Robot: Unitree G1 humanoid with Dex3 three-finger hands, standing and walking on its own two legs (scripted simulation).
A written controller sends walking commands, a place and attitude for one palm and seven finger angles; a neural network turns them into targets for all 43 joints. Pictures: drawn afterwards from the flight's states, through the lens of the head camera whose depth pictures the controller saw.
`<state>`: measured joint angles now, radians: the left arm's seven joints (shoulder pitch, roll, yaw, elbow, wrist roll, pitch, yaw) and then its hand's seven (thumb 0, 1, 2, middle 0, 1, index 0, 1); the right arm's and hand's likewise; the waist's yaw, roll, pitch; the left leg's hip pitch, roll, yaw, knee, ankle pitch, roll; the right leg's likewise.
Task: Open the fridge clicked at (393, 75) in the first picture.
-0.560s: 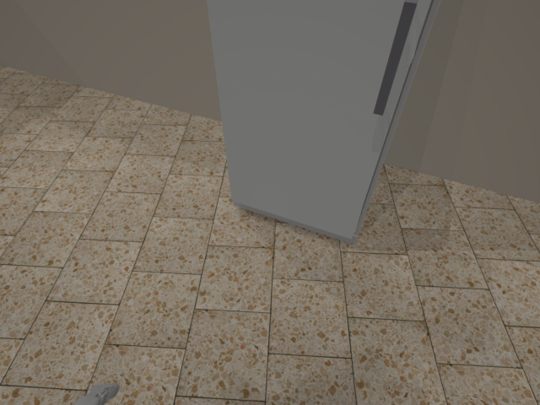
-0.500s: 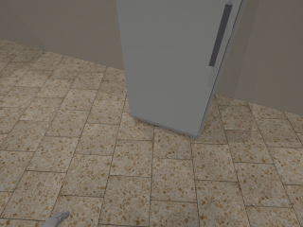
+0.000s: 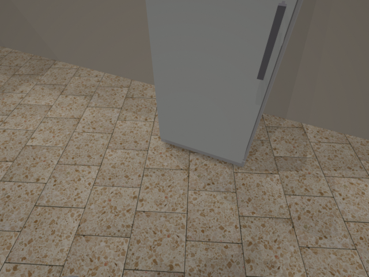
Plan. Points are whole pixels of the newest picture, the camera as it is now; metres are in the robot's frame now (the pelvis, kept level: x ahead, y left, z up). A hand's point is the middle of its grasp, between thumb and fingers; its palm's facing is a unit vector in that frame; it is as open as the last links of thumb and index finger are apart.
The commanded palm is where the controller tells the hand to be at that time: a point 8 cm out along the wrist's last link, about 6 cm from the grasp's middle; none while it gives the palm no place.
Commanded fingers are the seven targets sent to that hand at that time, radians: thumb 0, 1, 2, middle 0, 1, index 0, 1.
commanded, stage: stand and wait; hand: right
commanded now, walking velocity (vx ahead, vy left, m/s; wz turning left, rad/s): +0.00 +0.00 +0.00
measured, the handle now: (270, 43) +0.88 -0.27 +0.10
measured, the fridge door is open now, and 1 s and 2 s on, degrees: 0 0 0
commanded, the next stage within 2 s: look at it before walking up in 0.36 s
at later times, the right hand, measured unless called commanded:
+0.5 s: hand out of the picture +0.07 -0.23 -0.15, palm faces -0.03 +0.94 -0.33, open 7.4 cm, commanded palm none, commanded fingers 0.00 -0.90 -0.90 0.20 0.30 0.20 0.30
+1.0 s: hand out of the picture +0.06 -0.24 -0.15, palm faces -0.03 +0.94 -0.33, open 7.4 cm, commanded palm none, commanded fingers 0.00 -0.90 -0.90 0.20 0.30 0.20 0.30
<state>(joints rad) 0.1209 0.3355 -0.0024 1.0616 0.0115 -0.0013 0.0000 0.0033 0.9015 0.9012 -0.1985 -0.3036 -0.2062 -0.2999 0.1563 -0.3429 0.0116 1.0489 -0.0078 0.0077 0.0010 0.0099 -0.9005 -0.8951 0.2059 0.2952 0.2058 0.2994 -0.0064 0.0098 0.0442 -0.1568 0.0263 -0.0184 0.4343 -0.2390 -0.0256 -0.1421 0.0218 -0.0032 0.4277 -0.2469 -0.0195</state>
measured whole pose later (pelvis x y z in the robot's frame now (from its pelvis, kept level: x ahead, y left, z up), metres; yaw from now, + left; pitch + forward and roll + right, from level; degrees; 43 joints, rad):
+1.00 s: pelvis -0.01 +0.01 +0.00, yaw +0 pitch -2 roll +0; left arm 0.12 0.33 -0.01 1.11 0.01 -0.01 0.00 0.00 0.90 0.90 -0.20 -0.30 -0.21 -0.30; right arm 0.14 -0.34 0.01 1.09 -0.01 -0.01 0.00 0.01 -0.90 -0.90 0.21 0.30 0.21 0.30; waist -0.01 0.01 0.04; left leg -0.15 0.01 -0.01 0.37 -0.19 -0.01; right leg -0.13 0.00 0.00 0.37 -0.20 0.00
